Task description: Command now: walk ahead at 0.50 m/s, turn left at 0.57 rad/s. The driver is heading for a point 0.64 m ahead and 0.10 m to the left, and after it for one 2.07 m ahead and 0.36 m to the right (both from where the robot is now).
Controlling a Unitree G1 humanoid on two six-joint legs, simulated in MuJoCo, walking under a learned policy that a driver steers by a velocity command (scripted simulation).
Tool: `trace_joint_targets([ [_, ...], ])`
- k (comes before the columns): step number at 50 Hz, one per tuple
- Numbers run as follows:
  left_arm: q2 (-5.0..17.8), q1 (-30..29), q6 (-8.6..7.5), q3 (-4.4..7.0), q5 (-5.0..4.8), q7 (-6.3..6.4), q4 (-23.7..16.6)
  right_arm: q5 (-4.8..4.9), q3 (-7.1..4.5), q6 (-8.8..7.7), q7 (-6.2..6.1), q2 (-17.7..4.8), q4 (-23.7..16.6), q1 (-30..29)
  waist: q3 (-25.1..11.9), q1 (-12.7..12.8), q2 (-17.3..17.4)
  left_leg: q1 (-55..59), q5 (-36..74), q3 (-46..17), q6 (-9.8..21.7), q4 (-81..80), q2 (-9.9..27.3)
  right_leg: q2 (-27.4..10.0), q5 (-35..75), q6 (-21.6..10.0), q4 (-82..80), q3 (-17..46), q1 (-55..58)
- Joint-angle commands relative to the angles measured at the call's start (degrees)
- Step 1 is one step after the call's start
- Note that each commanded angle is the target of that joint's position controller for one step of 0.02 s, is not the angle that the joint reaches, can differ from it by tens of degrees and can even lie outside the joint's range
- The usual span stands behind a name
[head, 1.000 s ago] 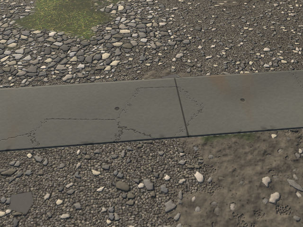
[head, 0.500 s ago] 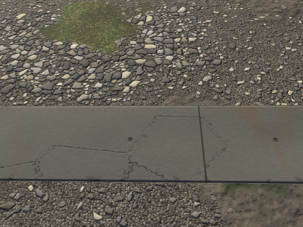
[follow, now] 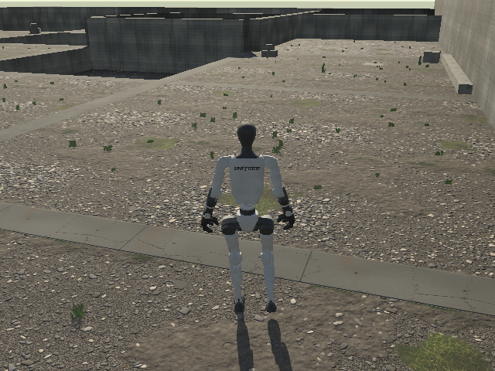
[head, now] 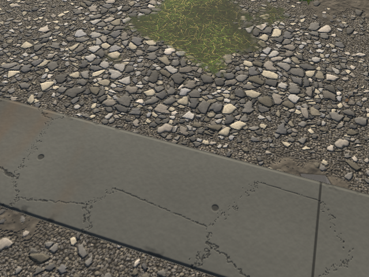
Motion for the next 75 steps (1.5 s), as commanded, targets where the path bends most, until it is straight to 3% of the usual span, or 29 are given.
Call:
trace_joint_targets([
  [1,7.1,0.3,-0.48,2.11,1.13,0.17,-5.3,-0.27,-0.85,-1.17,-0.57,-4.9,-4.5,0.4,-7.1,1.6,0.4,14.7,13.2,-23.0,11.6,-16.9,15.5,-4.3,5.1,0.4,-4.5,4.1,-13.4],
  [5,4.6,-5.4,1.11,1.56,2.28,0.65,-8.2,0.05,-1.63,-1.33,-2.12,-8.4,-4.1,3.9,-4.1,0.8,1.6,8.4,19.4,-17.2,10.8,-18.3,12.6,-2.7,13.6,3.7,-17.6,1.6,-13.8],
  [9,2.9,-13.8,0.78,0.72,1.62,-0.01,-10.9,0.48,-1.59,-0.56,-2.84,-8.3,-3.6,7.6,-3.2,-2.8,4.9,7.6,12.7,-15.5,7.1,-16.5,9.5,1.1,26.6,3.6,-35.0,1.1,-10.4],
  [14,5.3,-18.2,-0.41,1.23,0.83,-1.36,-13.6,0.82,-1.53,0.19,-3.20,-8.1,-2.9,10.7,-3.3,-4.1,6.2,14.2,7.8,-22.9,5.9,-10.8,12.4,3.2,24.8,2.0,-43.6,2.9,-8.2],
  [17,7.3,-11.7,-1.39,2.31,0.78,-1.48,-12.5,0.62,-1.59,0.73,-3.55,-8.1,-3.9,8.3,-5.1,0.0,8.6,15.8,12.7,-26.0,4.2,-4.6,12.2,4.1,19.7,-0.6,-47.2,1.9,0.8],
  [18,9.1,-5.2,-1.67,3.16,1.45,-1.15,-11.2,0.38,-0.94,0.61,-3.33,-6.3,-4.8,7.0,-9.6,3.2,7.8,13.2,15.7,-23.9,2.4,3.1,9.2,1.8,20.7,-2.8,-47.5,3.1,11.6],
  [19,12.6,4.5,-1.54,4.03,2.21,-0.61,-10.4,-0.72,0.25,0.35,-3.06,-3.4,-6.4,6.6,-18.0,7.0,1.5,4.8,6.7,-18.6,0.1,19.4,5.3,-8.4,19.0,-6.6,-46.1,12.7,27.6],
  [20,15.6,8.9,-0.78,4.77,2.78,-0.94,-8.5,1.17,1.08,-0.17,-3.07,-0.7,-7.6,15.6,-23.9,2.7,-19.1,-16.4,-23.4,-12.6,-3.5,36.7,-1.9,-20.7,8.2,-15.8,-51.0,39.7,44.7],
  [21,10.2,7.6,-0.45,3.63,1.33,-1.09,-9.5,1.84,0.31,-0.15,-3.17,-6.6,-5.8,16.1,-20.2,3.5,-14.1,-23.5,-22.5,-14.0,-4.1,44.9,3.3,-21.7,-3.2,-15.0,-53.1,44.0,42.7],
  [22,6.4,5.1,0.08,2.65,1.05,-0.77,-10.2,1.37,-0.48,0.25,-3.05,-9.6,-6.4,9.8,-12.8,5.1,-7.4,-25.1,-16.8,-12.7,-4.6,46.6,5.4,-19.1,-2.4,-12.3,-53.9,34.1,35.4],
  [24,5.3,0.6,0.83,1.93,1.83,-0.78,-9.9,0.05,-0.70,0.49,-2.89,-8.2,-8.0,4.4,-5.1,2.9,-2.3,-21.5,-9.8,-10.4,-5.0,42.8,8.9,-14.3,10.0,-10.2,-56.6,21.5,21.5],
  [29,6.4,0.4,-0.10,2.39,1.43,-0.97,-7.7,0.59,-0.16,1.93,-2.20,-4.0,-9.8,3.3,-2.8,0.7,-4.5,-19.5,-4.7,-8.1,-5.6,34.9,12.0,-11.7,21.6,-10.9,-62.3,7.4,15.1],
  [35,9.2,2.0,0.94,3.08,1.29,-0.30,-5.5,0.49,0.59,1.29,-0.72,-3.0,-11.7,-4.8,-1.6,3.2,-3.3,-19.3,10.2,-4.9,-5.8,17.8,11.8,-10.8,27.4,-9.0,-62.6,-3.8,18.9],
  [41,11.8,7.3,2.60,3.44,-0.60,-0.65,-2.2,0.44,1.09,0.83,0.74,-2.7,-15.2,-12.4,1.7,4.6,-3.4,-14.8,3.0,-0.7,-2.6,6.0,8.8,-14.0,31.4,-8.4,-60.5,-5.8,24.4],
  [44,12.7,6.0,3.63,2.94,-1.54,-0.44,-0.7,-0.34,-1.48,0.41,0.37,-7.3,-11.7,1.2,-6.4,-5.1,-4.5,7.9,3.3,3.7,1.3,-2.2,3.5,-11.5,55.0,-6.3,-42.5,-8.5,22.5],
  [45,10.3,6.3,3.40,1.77,-0.76,-0.35,-1.1,-0.79,-3.06,0.53,-0.53,-11.3,-8.9,11.1,-13.1,-9.3,-2.4,26.0,6.8,-2.2,3.5,0.1,8.3,-8.7,45.0,-4.0,-28.3,-8.9,10.9],
  [46,2.5,11.0,2.41,-0.77,1.03,-1.03,-3.4,-1.69,-3.89,0.40,-1.46,-18.0,-8.4,14.7,-20.8,-5.6,12.9,45.6,4.8,-30.0,11.7,-2.3,26.4,0.9,-0.4,0.0,-5.1,-7.5,-12.3],
  [47,6.5,9.4,0.95,-0.02,-0.82,-1.22,-2.5,-1.58,-2.95,-0.03,-1.42,-14.7,-9.1,16.0,-28.3,-8.1,11.6,45.2,3.4,-43.4,15.0,-9.8,31.1,3.7,-11.7,0.1,5.0,4.8,-17.2],
  [48,10.1,4.8,0.69,1.28,-2.62,-1.30,-4.1,-1.54,-1.83,-0.49,-1.13,-11.4,-8.3,13.1,-19.0,-7.8,8.4,39.1,6.6,-32.6,11.8,-10.1,28.4,0.8,-8.1,-0.3,6.4,5.8,-21.8],
  [50,8.7,1.4,1.30,1.23,-0.86,-0.89,-4.5,-1.00,-0.52,-1.04,-0.83,-6.9,-7.7,5.9,-9.6,-3.5,5.2,24.7,10.6,-18.6,7.6,-12.6,23.0,-3.8,0.3,-0.2,-0.4,3.7,-19.5],
  [53,5.9,5.8,4.09,1.35,-0.85,-0.87,-2.8,-1.46,-0.22,-2.77,-0.75,-4.6,-6.8,1.9,-6.7,0.8,5.8,14.7,11.8,-10.5,6.5,-19.3,20.7,-5.3,7.3,0.5,-3.5,4.3,-12.1],
  [57,4.4,1.9,5.29,1.38,-0.55,-0.61,-4.2,-2.12,-0.77,-3.61,-1.89,-5.6,-4.2,2.6,-2.2,0.9,3.8,13.9,14.2,-2.5,5.5,-22.7,20.2,-4.8,15.9,1.6,-10.0,6.2,-17.7],
  [62,2.7,-6.0,4.81,0.60,0.07,-2.16,-6.8,-1.67,-1.16,-3.11,-2.88,-7.4,-2.2,4.2,0.8,-1.7,3.0,16.8,14.2,5.5,3.2,-23.8,19.4,-3.5,27.6,0.8,-25.6,2.2,-17.8],
  [67,2.3,-13.2,4.71,0.04,0.05,-3.92,-11.2,-0.45,-1.91,-1.29,-3.21,-9.3,0.4,8.1,3.2,-4.2,2.7,26.3,20.2,8.5,2.3,-19.7,22.3,-2.5,21.6,-1.9,-33.1,-2.4,-20.8],
  [70,4.4,-10.2,4.99,1.15,-0.15,-4.47,-12.4,0.10,-2.41,-0.04,-3.67,-11.6,0.3,6.6,-0.9,-0.9,5.7,28.8,45.6,10.8,0.4,-9.9,22.4,2.3,13.1,-5.1,-33.9,-7.4,-12.1],
  [72,9.1,3.7,5.20,3.87,-0.42,-3.80,-9.6,0.69,-2.41,0.74,-3.98,-12.6,-0.1,4.5,-8.6,7.2,5.6,24.0,53.0,12.7,-2.2,9.3,19.7,7.3,14.2,-8.7,-38.4,-8.9,7.4],
  [73,14.2,12.2,5.77,5.90,-0.23,-2.50,-7.7,-0.14,-1.67,0.19,-4.16,-10.9,-1.0,5.1,-13.4,10.6,0.1,10.2,35.2,12.6,-5.0,26.5,17.1,2.2,16.2,-11.8,-40.5,1.6,24.6],
  [74,19.8,10.0,5.36,6.44,-0.32,-2.10,-8.3,-2.11,1.00,-1.50,-3.31,-1.7,-3.9,10.3,-17.2,2.7,-14.6,-15.7,-21.5,6.3,-8.8,46.7,4.3,-12.4,9.6,-22.4,-46.0,34.8,41.7],
  [75,15.8,12.3,4.53,5.18,0.22,-2.43,-9.8,0.03,0.79,-4.02,-2.39,-5.8,-4.8,4.9,-24.7,7.1,-8.2,-22.0,-23.9,-7.1,-7.7,52.5,3.4,-16.1,4.6,-24.6,-54.0,47.4,45.8],
])
Keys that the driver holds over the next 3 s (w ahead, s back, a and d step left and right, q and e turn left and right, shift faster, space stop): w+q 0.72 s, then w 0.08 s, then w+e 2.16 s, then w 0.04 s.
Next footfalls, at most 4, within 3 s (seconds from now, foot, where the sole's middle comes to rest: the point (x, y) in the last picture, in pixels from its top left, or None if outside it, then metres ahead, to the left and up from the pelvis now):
0.36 right None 0.40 -0.11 -0.77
0.90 left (119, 251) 0.54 0.25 -0.77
1.46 right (155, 165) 0.91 0.14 -0.77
1.94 left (110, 119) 1.16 0.37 -0.77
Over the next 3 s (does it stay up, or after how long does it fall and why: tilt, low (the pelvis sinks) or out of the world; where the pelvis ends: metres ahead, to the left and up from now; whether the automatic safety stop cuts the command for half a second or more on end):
stays up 1.55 0.07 -0.01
